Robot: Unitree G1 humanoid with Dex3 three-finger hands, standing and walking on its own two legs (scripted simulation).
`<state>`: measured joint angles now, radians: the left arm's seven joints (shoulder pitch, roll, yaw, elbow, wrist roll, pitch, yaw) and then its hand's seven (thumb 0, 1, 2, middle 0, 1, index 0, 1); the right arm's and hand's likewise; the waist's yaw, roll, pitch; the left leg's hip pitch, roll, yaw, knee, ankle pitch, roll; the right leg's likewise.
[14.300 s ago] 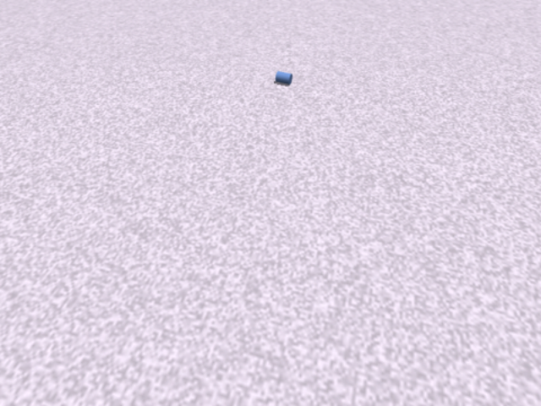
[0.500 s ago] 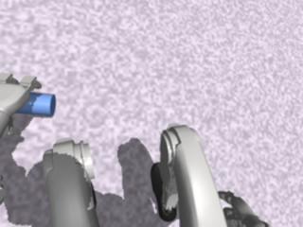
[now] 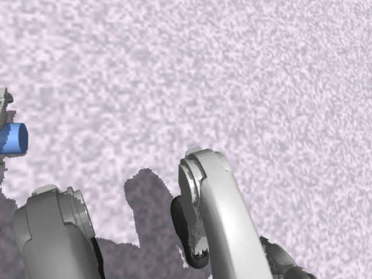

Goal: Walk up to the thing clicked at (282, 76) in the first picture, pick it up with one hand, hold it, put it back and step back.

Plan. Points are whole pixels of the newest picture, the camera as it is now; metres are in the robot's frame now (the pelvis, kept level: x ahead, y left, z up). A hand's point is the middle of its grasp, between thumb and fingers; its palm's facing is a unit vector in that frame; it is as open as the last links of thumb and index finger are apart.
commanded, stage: rest palm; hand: left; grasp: from above
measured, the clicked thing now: out of the picture +0.45 +0.31 -0.26
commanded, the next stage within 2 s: close in 1.08 s
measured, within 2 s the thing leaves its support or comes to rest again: neither
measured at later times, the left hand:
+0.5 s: hand (1, 150) +0.41 +0.28 -0.21, palm faces -0.44 -0.01 -0.90, open 14.0 cm
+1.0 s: hand out of the picture +0.43 +0.30 -0.23, palm faces -0.53 -0.06 -0.85, open 13.9 cm
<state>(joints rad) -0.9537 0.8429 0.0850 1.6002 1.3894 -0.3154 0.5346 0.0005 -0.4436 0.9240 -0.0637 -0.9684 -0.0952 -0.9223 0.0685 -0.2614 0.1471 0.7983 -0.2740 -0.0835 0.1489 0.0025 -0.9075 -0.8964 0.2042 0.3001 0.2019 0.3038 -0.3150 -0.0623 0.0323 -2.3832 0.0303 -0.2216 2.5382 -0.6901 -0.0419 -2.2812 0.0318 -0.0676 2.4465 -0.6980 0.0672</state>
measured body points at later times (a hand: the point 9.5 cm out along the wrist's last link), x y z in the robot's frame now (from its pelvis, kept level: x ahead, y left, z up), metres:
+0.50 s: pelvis +0.00 +0.00 +0.00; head +0.23 +0.11 +0.37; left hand +0.43 +0.28 -0.16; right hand +0.09 -0.27 -0.08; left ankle +0.07 +0.14 -0.26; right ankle +0.10 -0.13 -0.26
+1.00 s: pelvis +0.00 +0.01 +0.00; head +0.26 +0.11 +0.36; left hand +0.45 +0.30 -0.18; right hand +0.06 -0.26 -0.08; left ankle +0.07 +0.14 -0.26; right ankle +0.10 -0.13 -0.26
